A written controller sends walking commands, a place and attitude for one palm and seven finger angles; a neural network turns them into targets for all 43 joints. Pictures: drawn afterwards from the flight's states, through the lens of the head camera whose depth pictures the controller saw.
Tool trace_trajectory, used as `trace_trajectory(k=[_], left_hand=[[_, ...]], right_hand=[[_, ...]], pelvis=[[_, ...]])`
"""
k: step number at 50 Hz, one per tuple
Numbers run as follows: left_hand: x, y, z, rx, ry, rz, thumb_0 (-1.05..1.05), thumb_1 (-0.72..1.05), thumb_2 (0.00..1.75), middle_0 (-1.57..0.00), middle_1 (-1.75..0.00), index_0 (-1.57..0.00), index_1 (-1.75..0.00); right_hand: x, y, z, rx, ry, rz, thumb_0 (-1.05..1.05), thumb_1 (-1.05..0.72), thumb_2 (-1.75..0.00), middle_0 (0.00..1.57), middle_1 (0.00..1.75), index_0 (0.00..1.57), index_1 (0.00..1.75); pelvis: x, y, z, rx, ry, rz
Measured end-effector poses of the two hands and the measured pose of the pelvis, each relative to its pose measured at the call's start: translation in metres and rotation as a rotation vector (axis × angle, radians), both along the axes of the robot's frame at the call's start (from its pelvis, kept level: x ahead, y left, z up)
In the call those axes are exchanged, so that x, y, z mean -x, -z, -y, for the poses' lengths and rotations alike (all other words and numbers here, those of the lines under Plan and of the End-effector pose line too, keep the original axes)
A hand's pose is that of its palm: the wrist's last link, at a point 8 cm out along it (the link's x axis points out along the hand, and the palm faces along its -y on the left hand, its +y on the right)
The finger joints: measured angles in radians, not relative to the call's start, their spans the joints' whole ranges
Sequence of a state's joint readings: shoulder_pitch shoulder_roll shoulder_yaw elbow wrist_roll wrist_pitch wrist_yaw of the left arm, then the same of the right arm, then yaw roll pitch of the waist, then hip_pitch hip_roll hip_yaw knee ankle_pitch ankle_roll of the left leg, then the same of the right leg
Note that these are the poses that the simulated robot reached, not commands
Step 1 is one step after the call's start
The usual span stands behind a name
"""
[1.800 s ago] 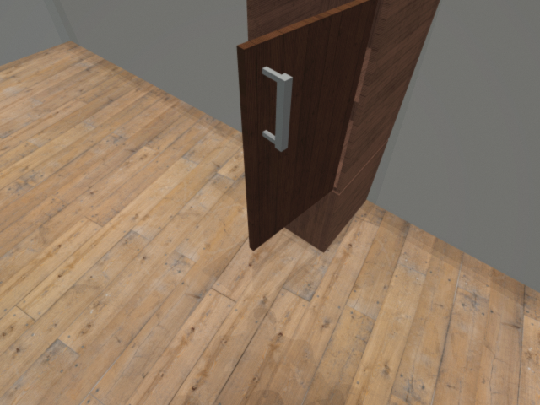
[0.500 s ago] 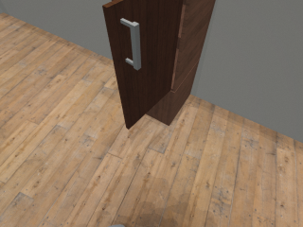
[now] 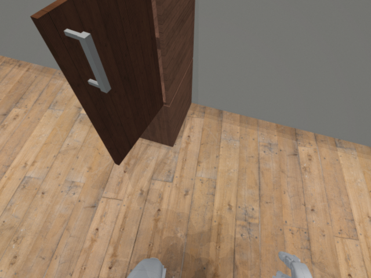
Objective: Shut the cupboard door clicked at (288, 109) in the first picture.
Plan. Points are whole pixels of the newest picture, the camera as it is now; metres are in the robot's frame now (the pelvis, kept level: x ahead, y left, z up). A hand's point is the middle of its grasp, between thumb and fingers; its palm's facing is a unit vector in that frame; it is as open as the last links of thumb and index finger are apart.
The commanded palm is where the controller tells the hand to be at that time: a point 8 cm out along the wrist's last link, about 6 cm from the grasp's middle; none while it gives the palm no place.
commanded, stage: walk around to get in front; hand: left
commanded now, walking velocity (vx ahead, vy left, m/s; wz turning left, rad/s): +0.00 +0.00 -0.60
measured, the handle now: (89, 63) +0.52 +0.29 +0.13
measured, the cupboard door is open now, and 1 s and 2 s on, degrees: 82 82 82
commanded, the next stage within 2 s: none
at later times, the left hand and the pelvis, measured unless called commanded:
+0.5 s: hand (121, 238) +0.20 +0.20 -0.17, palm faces -0.32 -0.92 -0.23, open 7.4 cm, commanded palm none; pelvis +0.02 +0.03 -0.01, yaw -19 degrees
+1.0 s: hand (143, 227) +0.24 +0.15 -0.19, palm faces -0.55 -0.82 -0.18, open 7.4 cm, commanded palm none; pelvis +0.05 +0.03 -0.01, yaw -36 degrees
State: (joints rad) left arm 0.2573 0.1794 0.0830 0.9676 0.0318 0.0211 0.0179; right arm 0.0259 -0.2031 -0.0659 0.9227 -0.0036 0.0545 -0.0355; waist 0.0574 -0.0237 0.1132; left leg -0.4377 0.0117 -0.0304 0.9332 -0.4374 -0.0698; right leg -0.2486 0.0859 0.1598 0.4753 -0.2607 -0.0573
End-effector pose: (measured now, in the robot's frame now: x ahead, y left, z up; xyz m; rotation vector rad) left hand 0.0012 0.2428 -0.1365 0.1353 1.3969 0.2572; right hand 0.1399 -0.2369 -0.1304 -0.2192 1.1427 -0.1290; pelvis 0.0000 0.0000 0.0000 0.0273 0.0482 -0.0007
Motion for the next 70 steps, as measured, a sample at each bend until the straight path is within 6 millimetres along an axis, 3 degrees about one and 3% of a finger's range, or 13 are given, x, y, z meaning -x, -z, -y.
trace_trajectory(k=[7,11,15,21,28,32,38,44,48,53,57,66,70], left_hand=[[-0.035,0.024,-0.039,0.025,0.076,0.014,0.0,0.9,0.9,-0.2,-0.3,-0.2,-0.3],[-0.072,0.023,-0.056,0.028,0.147,0.056,0.0,0.91,0.9,-0.2,-0.3,-0.2,-0.3],[-0.114,0.013,-0.06,0.032,0.224,0.113,0.0,0.91,0.9,-0.2,-0.3,-0.19,-0.3],[-0.172,0.003,-0.036,0.037,0.379,0.16,0.0,0.91,0.9,-0.2,-0.3,-0.19,-0.3],[-0.231,0.001,0.028,0.021,0.562,0.265,0.0,0.91,0.9,-0.2,-0.3,-0.19,-0.3],[-0.234,-0.005,0.051,0.015,0.613,0.264,0.0,0.91,0.9,-0.2,-0.3,-0.19,-0.3],[-0.227,-0.002,0.066,0.047,0.671,0.195,0.0,0.91,0.9,-0.2,-0.3,-0.2,-0.3],[-0.236,0.013,0.06,0.091,0.692,0.152,0.0,0.9,0.9,-0.2,-0.3,-0.2,-0.3],[-0.252,0.025,0.051,0.104,0.702,0.127,0.0,0.9,0.9,-0.2,-0.3,-0.2,-0.3],[-0.273,0.014,0.053,0.105,0.745,0.119,0.0,0.91,0.9,-0.2,-0.3,-0.2,-0.3],[-0.287,0.007,0.068,0.098,0.806,0.119,0.0,0.91,0.9,-0.2,-0.3,-0.19,-0.3],[-0.312,0.004,0.143,0.07,0.992,0.212,0.0,0.91,0.9,-0.2,-0.3,-0.19,-0.3],[-0.308,-0.004,0.16,0.058,1.023,0.217,0.0,0.91,0.9,-0.2,-0.3,-0.2,-0.3]], right_hand=[[-0.003,-0.008,-0.023,0.043,0.05,0.091,0.0,-0.9,-0.9,0.2,0.3,0.2,0.3],[0.029,-0.014,-0.031,0.07,0.079,0.035,0.0,-0.9,-0.9,0.2,0.3,0.2,0.3],[0.07,-0.018,-0.033,0.074,0.148,-0.048,0.0,-0.9,-0.9,0.2,0.3,0.2,0.3],[0.14,-0.012,-0.027,0.054,0.31,-0.151,0.0,-0.9,-0.9,0.2,0.3,0.2,0.3],[0.211,0.021,-0.006,-0.002,0.488,-0.246,0.0,-0.9,-0.9,0.2,0.3,0.2,0.3],[0.217,0.021,0.003,-0.01,0.551,-0.247,0.01,-0.9,-0.9,0.2,0.29,0.2,0.3],[0.192,0.007,0.006,-0.012,0.595,-0.136,0.0,-0.91,-0.9,0.2,0.29,0.2,0.3],[0.166,0.001,-0.006,0.017,0.626,-0.065,0.0,-0.9,-0.9,0.2,0.29,0.2,0.3],[0.163,0.0,-0.023,0.045,0.64,-0.056,0.0,-0.9,-0.9,0.2,0.3,0.2,0.3],[0.177,-0.012,-0.044,0.03,0.681,-0.104,0.0,-0.9,-0.9,0.2,0.3,0.2,0.3],[0.194,-0.012,-0.052,0.006,0.75,-0.129,0.0,-0.9,-0.9,0.2,0.3,0.2,0.3],[0.257,0.026,-0.051,-0.071,0.938,-0.172,0.0,-0.9,-0.9,0.2,0.3,0.2,0.3],[0.266,0.024,-0.039,-0.071,0.984,-0.188,0.0,-0.9,-0.9,0.2,0.3,0.2,0.3]], pelvis=[[-0.008,0.013,-0.032,0.047,0.074,-0.009],[-0.01,0.008,-0.04,0.053,0.13,0.008],[-0.013,0.0,-0.044,0.075,0.176,0.005],[-0.018,-0.001,-0.041,0.078,0.269,0.009],[-0.022,0.02,-0.015,0.039,0.373,0.021],[-0.02,0.014,-0.012,0.039,0.421,0.036],[-0.024,0.005,-0.012,0.022,0.495,0.03],[-0.04,0.01,-0.025,0.036,0.556,0.013],[-0.052,0.015,-0.034,0.05,0.606,0.002],[-0.059,0.002,-0.033,0.07,0.663,-0.009],[-0.062,-0.002,-0.029,0.075,0.718,-0.018],[-0.054,0.02,0.0,0.042,0.843,0.005],[-0.053,0.013,0.004,0.041,0.882,0.016]])
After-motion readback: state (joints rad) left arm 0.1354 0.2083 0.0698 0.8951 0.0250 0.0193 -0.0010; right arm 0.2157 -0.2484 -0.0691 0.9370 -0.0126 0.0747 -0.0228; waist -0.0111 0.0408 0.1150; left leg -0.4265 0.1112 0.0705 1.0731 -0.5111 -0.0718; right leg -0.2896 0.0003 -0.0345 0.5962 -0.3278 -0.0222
